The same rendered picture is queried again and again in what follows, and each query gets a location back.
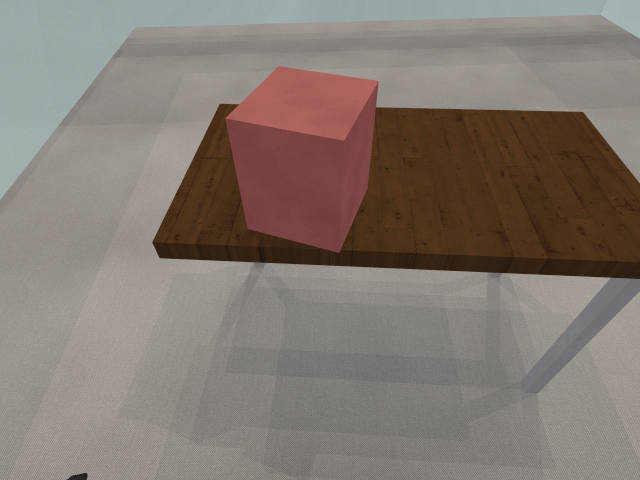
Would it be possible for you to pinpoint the table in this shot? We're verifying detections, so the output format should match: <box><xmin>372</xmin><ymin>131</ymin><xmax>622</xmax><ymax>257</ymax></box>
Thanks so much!
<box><xmin>152</xmin><ymin>104</ymin><xmax>640</xmax><ymax>394</ymax></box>

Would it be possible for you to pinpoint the carton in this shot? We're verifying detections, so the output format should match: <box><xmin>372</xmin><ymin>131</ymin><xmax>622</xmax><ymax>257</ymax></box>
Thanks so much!
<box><xmin>225</xmin><ymin>66</ymin><xmax>379</xmax><ymax>253</ymax></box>

